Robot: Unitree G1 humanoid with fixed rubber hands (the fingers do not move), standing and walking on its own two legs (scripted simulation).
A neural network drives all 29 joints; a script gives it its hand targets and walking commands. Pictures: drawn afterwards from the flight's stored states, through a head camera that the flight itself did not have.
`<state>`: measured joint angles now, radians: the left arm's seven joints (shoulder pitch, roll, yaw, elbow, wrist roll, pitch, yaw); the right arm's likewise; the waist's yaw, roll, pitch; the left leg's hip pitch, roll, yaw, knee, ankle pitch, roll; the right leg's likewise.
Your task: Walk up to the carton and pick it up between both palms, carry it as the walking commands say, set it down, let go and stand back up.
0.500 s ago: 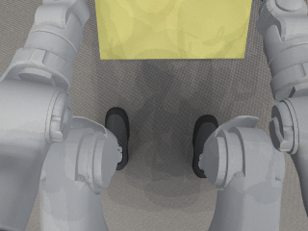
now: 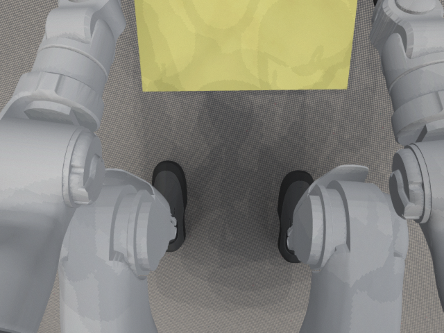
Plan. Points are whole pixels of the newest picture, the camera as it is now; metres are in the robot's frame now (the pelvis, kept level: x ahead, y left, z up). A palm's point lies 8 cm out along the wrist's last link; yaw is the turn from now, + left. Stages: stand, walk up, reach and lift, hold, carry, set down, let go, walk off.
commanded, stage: reach and lift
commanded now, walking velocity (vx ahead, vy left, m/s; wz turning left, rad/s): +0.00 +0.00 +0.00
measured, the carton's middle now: out of the picture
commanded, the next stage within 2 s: none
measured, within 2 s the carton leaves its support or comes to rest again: leaves its support in 0.12 s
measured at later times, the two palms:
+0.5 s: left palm out of the picture +0.55 +0.15 -0.11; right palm out of the picture +0.54 -0.19 -0.12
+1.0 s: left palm out of the picture +0.52 +0.15 -0.06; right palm out of the picture +0.52 -0.20 -0.08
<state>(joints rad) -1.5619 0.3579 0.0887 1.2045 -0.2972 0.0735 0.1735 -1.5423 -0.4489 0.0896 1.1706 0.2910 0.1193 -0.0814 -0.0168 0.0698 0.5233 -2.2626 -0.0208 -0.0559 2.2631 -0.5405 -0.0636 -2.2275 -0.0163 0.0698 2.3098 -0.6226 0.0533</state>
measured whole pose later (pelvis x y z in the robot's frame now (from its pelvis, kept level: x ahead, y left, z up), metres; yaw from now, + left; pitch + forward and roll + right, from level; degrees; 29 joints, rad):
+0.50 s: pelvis -0.02 +0.01 +0.02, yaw -2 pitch +29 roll -1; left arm -1.53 0.28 0.21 1.00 -0.20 0.18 0.27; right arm -1.58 -0.47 0.05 1.04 0.22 0.28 -0.12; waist 0.02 0.07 0.52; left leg -2.19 -0.06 -0.08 2.17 -0.48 -0.07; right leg -2.15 0.03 0.08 2.19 -0.53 0.09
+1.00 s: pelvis -0.02 +0.00 +0.06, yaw -1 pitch +27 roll +1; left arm -1.32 0.17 0.32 0.63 -0.13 0.30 0.29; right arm -1.38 -0.37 -0.12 0.74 0.11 0.37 -0.20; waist 0.01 0.08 0.53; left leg -2.02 -0.09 -0.09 2.07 -0.53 -0.11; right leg -2.01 0.06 0.10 2.11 -0.57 0.09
